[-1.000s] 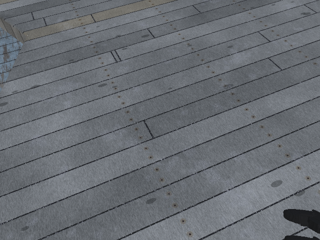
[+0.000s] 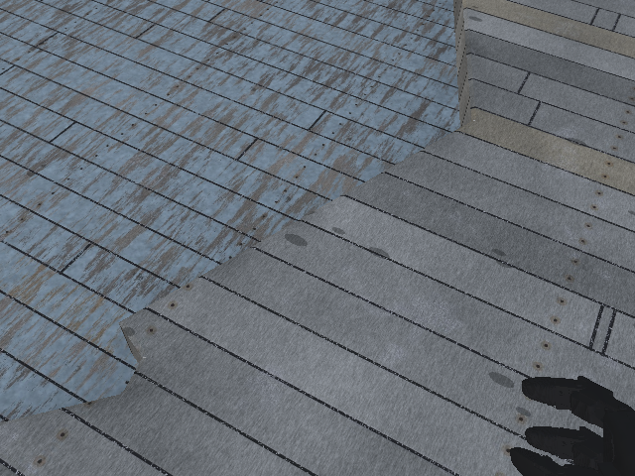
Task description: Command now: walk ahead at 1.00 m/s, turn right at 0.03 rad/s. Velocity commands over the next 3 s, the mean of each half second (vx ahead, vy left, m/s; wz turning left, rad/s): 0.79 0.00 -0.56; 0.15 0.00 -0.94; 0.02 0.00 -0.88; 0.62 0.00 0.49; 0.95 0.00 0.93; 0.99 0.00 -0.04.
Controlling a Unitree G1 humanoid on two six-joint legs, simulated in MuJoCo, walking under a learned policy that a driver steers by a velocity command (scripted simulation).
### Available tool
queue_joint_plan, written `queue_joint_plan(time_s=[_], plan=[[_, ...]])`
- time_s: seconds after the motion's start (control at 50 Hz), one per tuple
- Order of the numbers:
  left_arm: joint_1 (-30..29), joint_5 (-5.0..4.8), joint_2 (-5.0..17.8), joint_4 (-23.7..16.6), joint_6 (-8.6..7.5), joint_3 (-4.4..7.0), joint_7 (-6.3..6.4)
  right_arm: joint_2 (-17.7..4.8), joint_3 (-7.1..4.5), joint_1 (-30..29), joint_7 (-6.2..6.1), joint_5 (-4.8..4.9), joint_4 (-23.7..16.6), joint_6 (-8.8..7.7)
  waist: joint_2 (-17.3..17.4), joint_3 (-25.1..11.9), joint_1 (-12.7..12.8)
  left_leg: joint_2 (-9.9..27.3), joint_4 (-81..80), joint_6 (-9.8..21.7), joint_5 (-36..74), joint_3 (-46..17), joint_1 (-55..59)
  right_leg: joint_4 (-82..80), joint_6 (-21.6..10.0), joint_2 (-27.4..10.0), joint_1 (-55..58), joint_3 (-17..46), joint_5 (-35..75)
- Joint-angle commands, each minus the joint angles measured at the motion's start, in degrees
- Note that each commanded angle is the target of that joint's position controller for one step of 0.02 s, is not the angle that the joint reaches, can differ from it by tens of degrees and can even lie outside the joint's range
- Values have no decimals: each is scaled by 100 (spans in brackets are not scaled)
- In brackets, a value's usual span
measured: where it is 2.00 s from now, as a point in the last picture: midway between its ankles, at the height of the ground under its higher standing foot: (422, 377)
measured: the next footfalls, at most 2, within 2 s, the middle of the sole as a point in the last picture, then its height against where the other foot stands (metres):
right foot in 0.44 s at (404, 423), level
left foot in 0.94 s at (365, 341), level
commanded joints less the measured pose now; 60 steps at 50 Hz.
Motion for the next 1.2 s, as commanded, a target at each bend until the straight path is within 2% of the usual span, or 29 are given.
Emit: queue_joint_plan(time_s=[0.02, 0.04, 0.06, 0.08, 0.1, 0.14, 0.2, 0.28, 0.36, 0.4, 0.42, 0.44, 0.46, 0.48, 0.5, 0.52, 0.56, 0.6, 0.66, 0.76, 0.9, 0.94, 0.96, 0.98, 1.0, 1.02, 1.06, 1.1, 1.2], plan=[[305, -270, 361, -689, -338, -80, -47, -1645, -581, 2988, -181, -264, 362, -120, 1638, -3117, -1172, 2295, -1413, 1108, -2214, -4726, 6615, 5204, -724, 597, -4889, 2034, -302], [-717, -493, 1032, -802, -416, 131, -21, -1085, -493, 2900, -128, -297, 480, -221, 660, -2274, -1506, 2078, -2185, 714, -2915, -4507, 5775, 5403, -736, 359, -5392, 2193, 144], [-1169, -538, 861, -1060, -419, 124, -9, -987, -446, 2580, -119, -239, 607, -290, 475, -1076, -1264, 2020, -2417, 576, -2650, -3736, 4727, 5152, -674, 166, -5746, 2009, 610], [-1274, -403, 646, -1058, -360, 83, 26, -839, -404, 2133, -112, -227, 682, -358, -66, -540, -911, 1895, -2564, 415, -2089, -3141, 3819, 4861, -591, -161, -5607, 1945, 1029], [-1081, -284, 594, -980, -239, 123, 19, -552, -342, 1798, -93, -309, 722, -421, 62, -285, -593, 1678, -2633, 294, -1644, -2459, 3109, 4660, -513, -382, -5267, 1921, 1403], [-573, -322, 399, -765, 42, 157, -36, -213, -297, 1511, -62, -294, 872, -513, 337, -213, -245, 1426, -2878, 43, -930, -1435, 2430, 4531, -419, -623, -4759, 1933, 1695], [-903, -312, 262, -821, 261, 157, -49, -283, -327, 1381, -133, -274, 1103, -551, 250, 277, -183, 1210, -3144, -275, 42, -280, 2096, 4316, -280, -649, -5261, 1880, 2156], [-1729, -131, 318, -1170, 150, 131, -156, -392, -299, 1232, -342, -356, 1129, -538, 131, 822, -221, 780, -3198, -480, 1769, 926, 1840, 2575, -228, -273, -5193, 1194, 3583], [-1976, -42, 332, -1394, 20, 139, -522, -1130, -439, 1667, -632, -195, 1178, -390, 111, 356, -332, 962, -2126, -801, 4438, 1228, 2851, 803, -349, 439, -4200, 173, 4139], [-841, -138, 781, -1273, 143, 352, -509, -1546, -568, 1367, -650, -59, 1043, -207, 591, -447, 304, 1166, -730, -847, 6118, 1119, 3280, 884, -557, 897, -3048, 7, 3415], [268, -131, 1255, -1085, 275, 566, -424, -1512, -569, 1021, -581, -17, 928, -178, 655, -955, 901, 1209, 557, -826, 5919, 951, 2844, 1003, -788, 922, -1750, 317, 3180], [820, -127, 1475, -961, 396, 679, -246, -1117, -481, 757, -425, 108, 927, -241, 12, -995, 1225, 694, 2524, -1049, 3384, 934, 2145, 272, -1041, 727, -812, 808, 3810], [175, 37, 1643, -1051, 362, 630, -167, -41, -220, 1075, -229, -147, 656, -371, -2255, -421, 263, -653, 4870, -1309, -3112, 455, 337, 446, -1488, 339, -427, 2216, 6951], [-402, 454, 1785, -1527, 120, 543, -214, -125, -109, 2501, -197, -72, 561, -461, -1910, -2220, -472, -911, 6092, -1321, -3103, -1080, -536, -422, -2829, -1186, 540, 5414, 5747], [-789, 275, 1609, -1941, 96, 599, -299, -872, -208, 2024, -214, -134, 587, -471, -484, -2532, -114, -622, 5676, -1079, -2662, -1503, -283, -1129, -2695, -1175, 214, 5851, 3811], [-1056, -51, 1235, -1902, 93, 507, -321, -935, -273, 1078, -292, -211, 429, -382, 723, -1284, -184, -424, 4782, -898, -2274, -1287, -454, -1547, -2129, -693, -825, 5251, 2166], [-1614, -76, 1160, -2072, 50, 514, -236, -965, -270, 1055, -401, -229, 334, -206, 592, -859, -630, -123, 4044, -1029, -1807, -1476, -257, -1668, -2012, -586, -2033, 5234, 2131], [-1815, 7, 1020, -2164, 126, 492, -137, -949, -319, 957, -432, -257, 401, -61, 514, -773, -707, -3, 3279, -1197, -1753, -1445, 220, -1545, -1820, -56, -2705, 4221, 3125], [-1456, -58, 1152, -2068, 258, 547, 53, -597, -219, 614, -507, -343, 306, -10, 306, -950, -486, -145, 2373, -1488, -1406, -1292, 119, -1087, -1798, 148, -2848, 3696, 4971], [-1620, -172, 1171, -2216, 612, 552, 282, -638, -244, 79, -526, -224, 284, 55, -409, -1144, -278, -392, 1109, -1553, -271, -1404, 39, -937, -1141, 532, -2600, 3836, 2799], [-1838, -97, 1075, -2453, 689, 560, 212, -908, -397, 4, -371, -184, 412, -227, -1044, -922, -177, -472, -1022, -1269, -229, -1565, 1013, -366, -941, 564, -2294, 4727, 2587], [-1680, -144, 784, -2459, 706, 462, 161, -994, -460, 272, -359, -164, 542, -236, -393, -1062, -210, 271, -2106, -891, 886, -1786, 2351, 585, -603, 1068, -2916, 4316, 314], [-1172, -62, 466, -2389, 707, 362, 133, -1256, -490, 168, -416, -241, 379, -137, 714, -1291, 67, 1530, -1824, -307, 1895, -2828, 3211, 1934, -354, 1656, -3773, 3373, -1244], [-1284, -106, 1020, -2640, 657, 487, 68, -1331, -509, 414, -407, -457, 413, -65, 1590, -1159, 67, 2313, -2099, 511, 1863, -3992, 2897, 2969, -74, 1629, -4579, 2750, -1362], [-1349, -106, 1505, -2525, 636, 606, 33, -1108, -502, 329, -432, -386, 332, -55, 1314, -977, -40, 2251, -2122, 666, 1281, -3844, 2703, 3615, 179, 1136, -4792, 2501, -841], [-1358, -128, 1614, -2375, 683, 655, 33, -831, -426, 136, -478, -317, 265, -6, 910, -766, -102, 1803, -2058, 423, 603, -3055, 2561, 3878, 269, 931, -4896, 2389, -341], [-1246, -103, 1351, -2270, 804, 582, 66, -804, -364, 10, -577, -239, 193, 119, 565, -554, -154, 1358, -2087, 166, 311, -2188, 2232, 4484, 375, 782, -4984, 2009, 233], [-1412, -130, 1108, -2378, 800, 489, 71, -861, -350, 173, -635, -314, 259, 178, 624, -476, -279, 1190, -2230, 184, 646, -1563, 2178, 4325, 414, 549, -5037, 1564, 514], [-1787, -114, 883, -2535, 745, 396, 73, -1067, -446, 519, -610, -350, 429, 258, 868, -820, -576, 1574, -2334, 415, 742, -1039, 2923, 3348, 557, -1, -5081, 1286, 573]])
